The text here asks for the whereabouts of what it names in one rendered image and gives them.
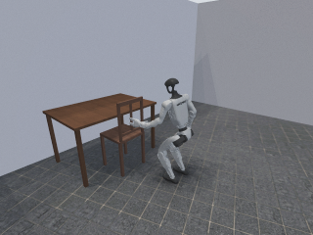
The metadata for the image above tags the table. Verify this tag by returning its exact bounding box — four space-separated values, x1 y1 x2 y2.
42 93 157 188

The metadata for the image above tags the robot left hand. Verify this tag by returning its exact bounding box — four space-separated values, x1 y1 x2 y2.
129 117 148 127

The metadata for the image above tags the right robot forearm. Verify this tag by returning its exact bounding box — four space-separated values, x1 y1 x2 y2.
186 114 196 126

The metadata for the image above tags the robot right upper arm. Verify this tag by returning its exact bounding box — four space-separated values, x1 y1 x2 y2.
182 94 197 116

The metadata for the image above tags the robot left upper arm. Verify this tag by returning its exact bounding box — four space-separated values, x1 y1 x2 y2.
157 100 172 125

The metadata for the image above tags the chair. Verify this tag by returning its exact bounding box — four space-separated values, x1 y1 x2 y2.
100 96 146 177

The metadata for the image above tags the robot torso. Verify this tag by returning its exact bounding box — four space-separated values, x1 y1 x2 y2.
168 93 193 143

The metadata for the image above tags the left robot forearm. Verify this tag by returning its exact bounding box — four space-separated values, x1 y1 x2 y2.
139 118 160 129

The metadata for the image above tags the humanoid robot head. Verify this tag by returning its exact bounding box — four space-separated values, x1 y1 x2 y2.
164 77 182 100

